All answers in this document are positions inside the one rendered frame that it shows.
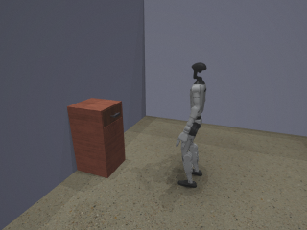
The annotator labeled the robot left forearm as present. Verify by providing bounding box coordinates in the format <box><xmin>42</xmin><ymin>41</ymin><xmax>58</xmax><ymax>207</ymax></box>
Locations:
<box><xmin>183</xmin><ymin>106</ymin><xmax>198</xmax><ymax>134</ymax></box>

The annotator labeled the robot left upper arm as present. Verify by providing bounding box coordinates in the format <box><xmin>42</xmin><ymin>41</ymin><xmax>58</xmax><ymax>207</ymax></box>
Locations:
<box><xmin>191</xmin><ymin>84</ymin><xmax>201</xmax><ymax>113</ymax></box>

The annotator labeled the cabinet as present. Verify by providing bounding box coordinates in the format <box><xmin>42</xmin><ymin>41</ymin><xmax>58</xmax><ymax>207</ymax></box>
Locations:
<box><xmin>67</xmin><ymin>98</ymin><xmax>126</xmax><ymax>178</ymax></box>

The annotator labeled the handle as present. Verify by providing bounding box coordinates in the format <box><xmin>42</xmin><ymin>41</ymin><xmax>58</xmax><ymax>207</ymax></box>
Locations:
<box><xmin>110</xmin><ymin>112</ymin><xmax>121</xmax><ymax>118</ymax></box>

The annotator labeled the drawer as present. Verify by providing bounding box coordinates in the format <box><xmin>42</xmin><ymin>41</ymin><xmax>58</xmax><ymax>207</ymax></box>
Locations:
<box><xmin>102</xmin><ymin>103</ymin><xmax>122</xmax><ymax>127</ymax></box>

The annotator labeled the right robot thigh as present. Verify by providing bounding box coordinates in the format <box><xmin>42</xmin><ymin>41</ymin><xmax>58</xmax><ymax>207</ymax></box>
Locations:
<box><xmin>189</xmin><ymin>136</ymin><xmax>198</xmax><ymax>152</ymax></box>

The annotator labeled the robot left hand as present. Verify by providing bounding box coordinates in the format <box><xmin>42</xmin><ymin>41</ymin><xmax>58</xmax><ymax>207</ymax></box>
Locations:
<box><xmin>176</xmin><ymin>131</ymin><xmax>188</xmax><ymax>150</ymax></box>

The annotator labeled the left robot foot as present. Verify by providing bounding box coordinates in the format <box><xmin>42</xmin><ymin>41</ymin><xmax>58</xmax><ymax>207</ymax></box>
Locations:
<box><xmin>177</xmin><ymin>180</ymin><xmax>197</xmax><ymax>188</ymax></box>

